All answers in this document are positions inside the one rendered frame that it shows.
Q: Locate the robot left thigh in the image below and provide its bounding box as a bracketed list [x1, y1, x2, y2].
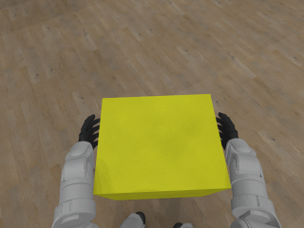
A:
[119, 217, 145, 228]

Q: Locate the left robot forearm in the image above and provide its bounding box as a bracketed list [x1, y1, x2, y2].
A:
[51, 141, 96, 228]

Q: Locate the left robot hand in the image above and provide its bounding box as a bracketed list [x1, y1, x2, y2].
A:
[78, 114, 101, 149]

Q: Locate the right robot upper arm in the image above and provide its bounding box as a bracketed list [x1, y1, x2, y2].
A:
[229, 218, 277, 228]

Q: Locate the right robot forearm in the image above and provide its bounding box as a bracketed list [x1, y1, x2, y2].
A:
[225, 138, 282, 228]

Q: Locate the left robot shin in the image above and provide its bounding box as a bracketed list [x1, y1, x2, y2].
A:
[129, 213, 143, 222]

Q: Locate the carton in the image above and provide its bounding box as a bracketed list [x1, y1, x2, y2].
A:
[93, 94, 232, 200]

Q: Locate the right robot hand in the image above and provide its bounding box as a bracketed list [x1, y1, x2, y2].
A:
[216, 112, 238, 150]

